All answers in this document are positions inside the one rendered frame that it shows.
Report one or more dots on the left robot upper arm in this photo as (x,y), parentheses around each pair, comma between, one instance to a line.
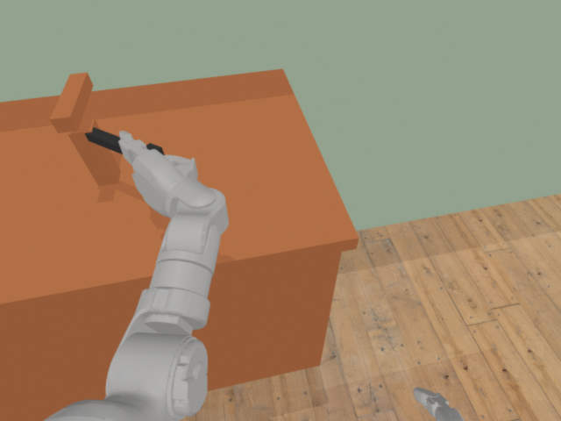
(154,377)

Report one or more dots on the tap lever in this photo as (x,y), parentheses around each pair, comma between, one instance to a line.
(110,141)

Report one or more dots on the robot left forearm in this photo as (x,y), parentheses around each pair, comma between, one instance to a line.
(177,299)

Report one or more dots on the counter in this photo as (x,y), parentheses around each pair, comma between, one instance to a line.
(79,244)

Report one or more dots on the left robot hand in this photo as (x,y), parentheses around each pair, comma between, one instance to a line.
(155,174)

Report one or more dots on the right robot hand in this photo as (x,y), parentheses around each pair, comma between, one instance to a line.
(437,405)

